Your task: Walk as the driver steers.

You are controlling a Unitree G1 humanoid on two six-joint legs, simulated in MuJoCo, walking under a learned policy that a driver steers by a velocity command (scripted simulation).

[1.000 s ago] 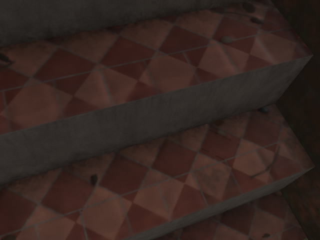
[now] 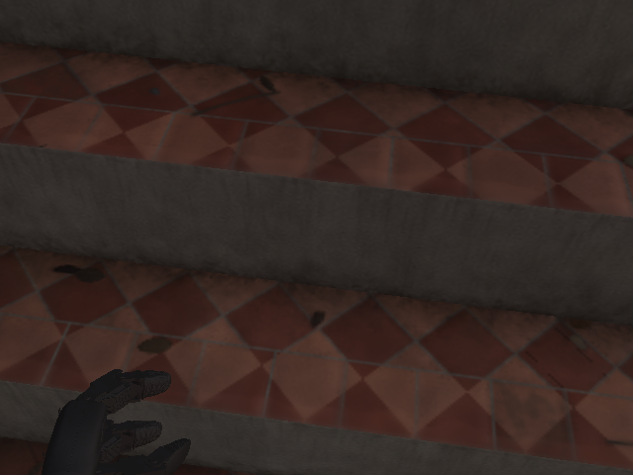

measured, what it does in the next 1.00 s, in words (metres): goes down, backwards: right foot, then left foot 0.23 m lower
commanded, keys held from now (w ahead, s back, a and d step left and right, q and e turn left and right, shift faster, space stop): no key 0.36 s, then w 0.64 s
